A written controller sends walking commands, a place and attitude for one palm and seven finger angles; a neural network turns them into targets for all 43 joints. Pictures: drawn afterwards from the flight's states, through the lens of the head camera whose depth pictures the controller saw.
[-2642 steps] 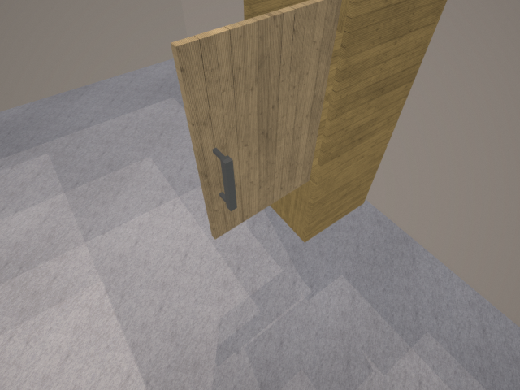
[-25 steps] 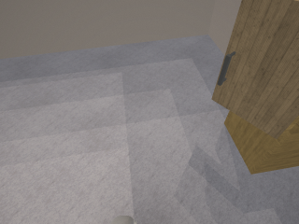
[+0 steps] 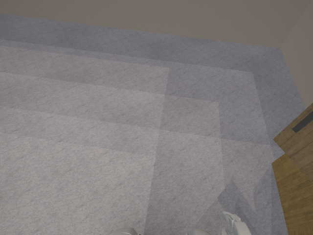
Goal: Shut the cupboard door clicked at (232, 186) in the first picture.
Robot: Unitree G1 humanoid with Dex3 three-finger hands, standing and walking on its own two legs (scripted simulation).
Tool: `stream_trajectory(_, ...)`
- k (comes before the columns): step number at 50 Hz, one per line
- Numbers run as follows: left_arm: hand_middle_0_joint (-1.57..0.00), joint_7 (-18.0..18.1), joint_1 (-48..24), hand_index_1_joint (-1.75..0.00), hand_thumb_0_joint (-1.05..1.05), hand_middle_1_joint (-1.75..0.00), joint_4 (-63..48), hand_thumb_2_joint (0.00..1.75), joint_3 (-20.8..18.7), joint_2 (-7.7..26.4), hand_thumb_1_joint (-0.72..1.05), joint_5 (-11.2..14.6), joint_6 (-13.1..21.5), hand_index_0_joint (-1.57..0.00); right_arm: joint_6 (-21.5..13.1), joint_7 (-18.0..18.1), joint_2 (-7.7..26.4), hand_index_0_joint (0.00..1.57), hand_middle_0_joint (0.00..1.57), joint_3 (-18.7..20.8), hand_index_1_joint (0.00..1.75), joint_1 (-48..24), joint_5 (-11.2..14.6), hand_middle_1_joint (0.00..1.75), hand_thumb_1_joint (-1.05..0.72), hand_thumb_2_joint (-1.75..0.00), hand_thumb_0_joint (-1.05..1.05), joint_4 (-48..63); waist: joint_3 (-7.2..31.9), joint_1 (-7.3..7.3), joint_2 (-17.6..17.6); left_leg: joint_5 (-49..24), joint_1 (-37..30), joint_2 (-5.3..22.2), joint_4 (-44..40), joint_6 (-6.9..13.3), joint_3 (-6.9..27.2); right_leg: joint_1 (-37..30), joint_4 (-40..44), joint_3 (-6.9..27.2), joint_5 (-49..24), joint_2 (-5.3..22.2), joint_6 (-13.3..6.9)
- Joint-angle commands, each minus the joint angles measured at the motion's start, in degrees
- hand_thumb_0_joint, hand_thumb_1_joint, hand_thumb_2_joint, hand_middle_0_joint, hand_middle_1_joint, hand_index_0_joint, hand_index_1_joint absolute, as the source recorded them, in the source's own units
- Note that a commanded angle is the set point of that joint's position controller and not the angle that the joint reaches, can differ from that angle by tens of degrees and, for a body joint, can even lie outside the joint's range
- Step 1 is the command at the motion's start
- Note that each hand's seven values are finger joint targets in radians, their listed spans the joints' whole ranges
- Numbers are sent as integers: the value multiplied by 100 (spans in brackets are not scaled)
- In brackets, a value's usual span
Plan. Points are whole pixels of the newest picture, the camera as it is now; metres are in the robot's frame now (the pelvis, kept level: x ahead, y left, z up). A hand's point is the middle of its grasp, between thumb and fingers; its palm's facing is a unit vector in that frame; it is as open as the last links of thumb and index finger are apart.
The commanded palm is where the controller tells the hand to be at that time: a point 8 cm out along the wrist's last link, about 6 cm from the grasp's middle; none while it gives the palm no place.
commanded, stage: turn to face it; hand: left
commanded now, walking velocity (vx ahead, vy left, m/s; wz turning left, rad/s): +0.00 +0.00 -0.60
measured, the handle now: out of the picture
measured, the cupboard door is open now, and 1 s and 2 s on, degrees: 33 33 33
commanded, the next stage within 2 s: take the last steps up to it in 1.54 s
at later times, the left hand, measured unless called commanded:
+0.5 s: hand (117, 203) +0.21 +0.15 -0.16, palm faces -0.27 -0.93 -0.25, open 7.4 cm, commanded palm none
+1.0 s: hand (141, 167) +0.32 +0.09 -0.14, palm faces -0.60 -0.77 -0.24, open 7.4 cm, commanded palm none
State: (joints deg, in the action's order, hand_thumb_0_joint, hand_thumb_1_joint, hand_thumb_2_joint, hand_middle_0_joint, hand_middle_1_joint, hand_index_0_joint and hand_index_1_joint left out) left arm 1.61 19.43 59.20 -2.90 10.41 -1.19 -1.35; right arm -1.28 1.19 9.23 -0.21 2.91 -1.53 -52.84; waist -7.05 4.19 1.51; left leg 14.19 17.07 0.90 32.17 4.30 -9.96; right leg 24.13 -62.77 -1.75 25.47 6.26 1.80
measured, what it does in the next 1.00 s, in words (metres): steps on the spot, turning right: right foot, then left foot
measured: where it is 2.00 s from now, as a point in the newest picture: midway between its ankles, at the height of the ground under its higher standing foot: outside the picture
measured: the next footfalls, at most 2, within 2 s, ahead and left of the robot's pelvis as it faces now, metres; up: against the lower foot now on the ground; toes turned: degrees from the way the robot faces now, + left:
right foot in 0.28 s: +0.09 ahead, -0.14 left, +0.00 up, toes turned -16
left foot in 0.64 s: +0.18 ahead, +0.09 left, +0.00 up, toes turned -21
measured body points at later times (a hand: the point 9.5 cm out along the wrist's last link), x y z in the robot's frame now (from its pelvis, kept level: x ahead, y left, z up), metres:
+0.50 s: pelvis +0.07 -0.02 +0.00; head +0.12 -0.04 +0.45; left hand +0.22 +0.19 -0.14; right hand +0.06 -0.30 -0.14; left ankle +0.09 +0.11 -0.67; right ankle +0.05 -0.13 -0.73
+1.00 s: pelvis +0.10 +0.00 +0.01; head +0.13 -0.03 +0.45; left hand +0.36 +0.13 -0.13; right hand -0.03 -0.22 -0.14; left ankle +0.14 +0.11 -0.73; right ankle +0.02 -0.10 -0.71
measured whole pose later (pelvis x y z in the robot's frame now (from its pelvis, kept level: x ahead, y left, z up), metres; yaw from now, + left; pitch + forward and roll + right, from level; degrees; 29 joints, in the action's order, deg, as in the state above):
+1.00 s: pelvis +0.10 +0.00 +0.01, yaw -37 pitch +0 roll -2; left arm -2.4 6.3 49.5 -4.5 14.4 -1.3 -4.6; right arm 0.9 1.2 12.8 2.3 15.0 -1.9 -53.4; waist -5.4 -1.6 -1.8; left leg 19.0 11.9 9.1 31.8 -1.1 -13.8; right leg 18.3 -39.3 -4.5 20.9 0.9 1.3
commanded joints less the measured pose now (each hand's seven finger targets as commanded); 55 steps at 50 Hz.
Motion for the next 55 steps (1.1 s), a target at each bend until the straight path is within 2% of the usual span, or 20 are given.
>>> stream_trajectory(1, -20, -85, 536, -30, 0, -30, -195, 90, -116, 169, 90, -26, -124, -20, 47, 73, 867, 20, 20, 243, 30, 497, 22, 30, -90, -90, 0, 38, 475, -239, -733, -834, 104, 1724, -1824, 399, 731, -154, 443, 46, -455, -86, 17)
stream_trajectory(8, -20, -208, -274, -30, 0, -30, -783, 90, -278, 291, 90, -63, -123, -20, 144, 79, 1027, 20, 20, 488, 30, 645, -23, 30, -90, -90, 0, 52, 513, -388, -932, -1154, -529, 2066, -1260, 462, 411, -58, 1607, -257, -606, -244, 8)
stream_trajectory(12, -20, -243, -4, -30, 0, -30, -843, 90, -326, 490, 90, -71, -19, -20, 165, 56, 1194, 20, 20, 560, 30, 631, 5, 30, -90, -90, 0, 83, 818, -191, -776, -1761, -677, 1789, 82, -37, -97, -986, 3152, -381, -1790, -423, -170)
stream_trajectory(13, -20, -204, 233, -30, 0, -30, -824, 90, -385, 897, 90, -111, 55, -20, 174, 15, 1028, 20, 20, 561, 30, 679, 53, 30, -90, -90, 0, 159, 939, -73, 209, -920, -108, 1248, 1168, -389, -430, -1574, 3707, 621, -3336, 160, -455)
stream_trajectory(14, -20, -154, 439, -30, 0, -30, -772, 90, -462, 1423, 90, -131, 129, -20, 180, -2, 662, 20, 20, 477, 30, 521, 84, 30, -90, -90, 0, 389, 935, 64, 1536, 2081, 1297, 315, 2511, -708, -393, -2260, 4041, 2248, -5595, 1425, -1208)
stream_trajectory(16, -20, -15, 240, -30, 0, -30, -838, 90, -493, 1467, 90, -45, 100, -20, 273, 85, 738, 20, 20, 434, 30, 426, 89, 30, -90, -90, 0, 491, 1201, -27, 1359, 2131, 1995, 269, 3734, -752, 932, -2451, 4139, 2726, -4970, 1501, -1714)
stream_trajectory(20, -20, 12, -587, -30, 0, -30, -1130, 90, -380, 1117, 90, -31, 70, -20, 278, 38, 774, 20, 20, 393, 30, 594, 59, 30, -90, -90, 0, 374, 1279, -340, 395, 1086, 1503, 409, 3187, -870, 1042, -2014, 4004, 1612, -4191, 832, -1351)
stream_trajectory(26, -20, -93, -766, -30, 0, -30, -1205, 90, -432, 1401, 90, -63, -11, -20, 272, 43, 769, 20, 20, 379, 30, 706, 98, 30, -90, -90, 0, 481, 962, -336, 600, 1015, 732, 154, 1454, -878, 837, -1409, 4067, 1894, -3406, 574, -1295)
stream_trajectory(29, -20, -108, -1058, -30, 0, -30, -1267, 90, -450, 1387, 90, -23, -59, -20, 175, 75, 819, 20, 20, 369, 30, 1230, 123, 30, -90, -90, 0, 382, 1118, -571, 609, 260, -165, 62, -53, -829, 814, -1105, 3627, 1931, -3198, 330, -975)
stream_trajectory(30, -20, -115, -1174, -30, 0, -30, -1318, 90, -416, 1248, 90, 24, -89, -20, 111, 85, 974, 20, 20, 386, 30, 1520, 116, 30, -90, -90, 0, 284, 1192, -711, 314, -292, -966, 240, -915, -787, 914, -552, 3287, 1738, -2639, 51, -685)
stream_trajectory(32, -20, -213, -1031, -30, 0, -30, -1560, 90, -294, 815, 90, 57, -116, -20, 82, 127, 1902, 20, 20, 537, 30, 1640, -13, 30, -90, -90, 0, 418, 1108, -692, -2078, -1222, -1416, 2660, -1739, 354, 3185, 877, 1025, 348, 1066, -1002, -42)
stream_trajectory(33, -20, -207, -1244, -30, 0, -30, -1555, 90, -304, 998, 90, -19, -143, -20, 66, 151, 1792, 20, 20, 495, 30, 1629, -40, 30, -90, -90, 0, 368, 1010, -753, -1909, -1817, -1129, 2746, -1618, 602, 3227, 892, 99, 656, 1065, -771, -13)
stream_trajectory(35, -20, -297, -1243, -30, 0, -30, -1417, 90, -363, 939, 90, -9, -130, -20, 44, 165, 1515, 20, 20, 418, 30, 1265, -55, 30, -90, -90, 0, 494, 730, -489, -1008, -2864, -946, 2189, -1336, 473, 2212, 897, -558, 500, 500, -593, 77)
stream_trajectory(38, -20, -369, -1158, -30, 0, -30, -1345, 90, -307, 780, 90, 22, -202, -20, 48, 169, 1359, 20, 20, 382, 30, 1135, -22, 30, -90, -90, 0, 496, 795, -431, -1110, -3231, -1253, 1770, -1181, 274, 1145, 765, -195, 174, 31, -479, 169)
stream_trajectory(47, -20, -386, -1487, -30, 0, -30, -1495, 90, -228, 700, 90, 4, -162, -20, 120, 59, 1591, 20, 20, 559, 30, 1425, -26, 30, -90, -90, 0, 242, 852, -665, -1372, -2909, -1220, 2033, -778, 172, 518, -346, 2158, -376, -142, -598, -61)
stream_trajectory(49, -20, -367, -1027, -30, 0, -30, -1373, 90, -266, 836, 90, 6, -103, -20, 129, 35, 1622, 20, 20, 577, 30, 1245, 14, 30, -90, -90, 0, 261, 967, -370, -1201, -2495, -811, 1875, -164, -161, 264, -1290, 3430, -404, -1208, -623, -189)
stream_trajectory(50, -20, -324, -548, -30, 0, -30, -1222, 90, -324, 1158, 90, -23, -45, -20, 136, -1, 1510, 20, 20, 577, 30, 1173, 68, 30, -90, -90, 0, 331, 1206, -163, -519, -1708, -229, 1577, 650, -473, -21, -2208, 4038, 75, -2177, -214, -363)
stream_trajectory(51, -20, -236, -202, -30, 0, -30, -1111, 90, -445, 1786, 90, -70, 28, -20, 152, -23, 1027, 20, 20, 453, 30, 964, 105, 30, -90, -90, 0, 607, 1222, 9, 1360, 1496, 1430, 667, 1935, -845, -369, -3143, 4278, 1957, -4229, 1263, -974)
stream_trajectory(52, -20, -174, 41, -30, 0, -30, -1035, 90, -438, 1975, 90, 26, 18, -20, 245, 33, 1114, 20, 20, 411, 30, 782, 96, 30, -90, -90, 0, 714, 1198, 127, 1203, 2395, 1685, 438, 2930, -878, 405, -2645, 4175, 2332, -5026, 1792, -1538)
stream_trajectory(55, -20, -56, -922, -30, 0, -30, -1260, 90, -387, 1477, 90, -9, -30, -20, 294, 73, 1124, 20, 20, 423, 30, 785, 80, 30, -90, -90, 0, 549, 799, -307, 1114, 1404, 1835, 620, 3485, -911, 1045, -1883, 4244, 1799, -3566, 1067, -1468)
